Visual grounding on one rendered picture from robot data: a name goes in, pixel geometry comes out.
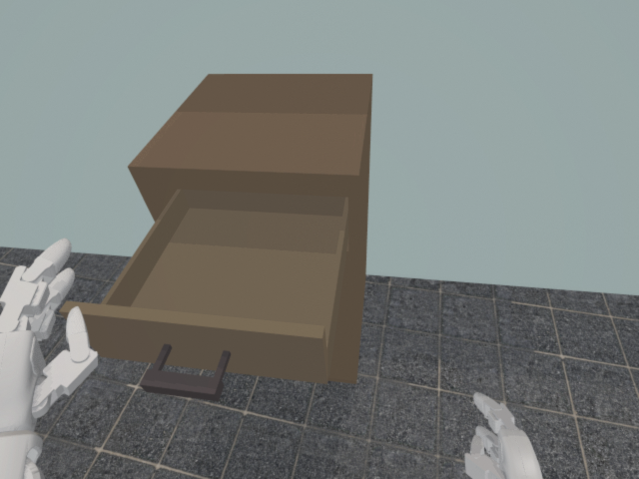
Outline handle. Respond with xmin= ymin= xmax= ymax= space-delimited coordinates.
xmin=140 ymin=344 xmax=231 ymax=401

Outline cabinet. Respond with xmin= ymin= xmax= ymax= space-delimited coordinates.
xmin=128 ymin=74 xmax=372 ymax=384

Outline robot right hand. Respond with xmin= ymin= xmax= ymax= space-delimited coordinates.
xmin=464 ymin=392 xmax=543 ymax=479

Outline left robot forearm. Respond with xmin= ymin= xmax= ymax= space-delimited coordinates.
xmin=0 ymin=430 xmax=45 ymax=479

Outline robot left hand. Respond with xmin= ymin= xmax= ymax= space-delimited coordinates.
xmin=0 ymin=239 xmax=98 ymax=433

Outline drawer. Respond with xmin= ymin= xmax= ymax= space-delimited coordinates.
xmin=59 ymin=190 xmax=348 ymax=384

